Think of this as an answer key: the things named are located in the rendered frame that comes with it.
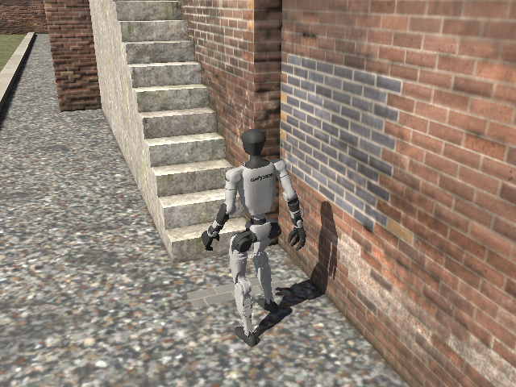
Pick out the robot left shin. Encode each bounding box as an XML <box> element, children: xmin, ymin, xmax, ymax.
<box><xmin>234</xmin><ymin>282</ymin><xmax>252</xmax><ymax>336</ymax></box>

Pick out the left robot hand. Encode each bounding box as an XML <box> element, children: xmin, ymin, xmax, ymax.
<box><xmin>201</xmin><ymin>231</ymin><xmax>220</xmax><ymax>251</ymax></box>

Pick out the right robot hand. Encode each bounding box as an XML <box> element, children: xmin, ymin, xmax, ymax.
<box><xmin>288</xmin><ymin>227</ymin><xmax>306</xmax><ymax>251</ymax></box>

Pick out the robot right thigh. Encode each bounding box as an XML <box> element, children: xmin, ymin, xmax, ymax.
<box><xmin>252</xmin><ymin>218</ymin><xmax>281</xmax><ymax>266</ymax></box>

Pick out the robot left forearm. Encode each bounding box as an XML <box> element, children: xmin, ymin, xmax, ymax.
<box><xmin>207</xmin><ymin>203</ymin><xmax>229</xmax><ymax>237</ymax></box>

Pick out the robot left upper arm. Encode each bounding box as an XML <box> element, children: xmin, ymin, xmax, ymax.
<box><xmin>224</xmin><ymin>167</ymin><xmax>243</xmax><ymax>214</ymax></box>

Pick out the robot right upper arm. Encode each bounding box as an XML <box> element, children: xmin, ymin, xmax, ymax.
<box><xmin>270</xmin><ymin>159</ymin><xmax>297</xmax><ymax>202</ymax></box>

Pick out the robot right forearm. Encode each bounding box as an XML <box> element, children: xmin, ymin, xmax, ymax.
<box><xmin>288</xmin><ymin>190</ymin><xmax>303</xmax><ymax>228</ymax></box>

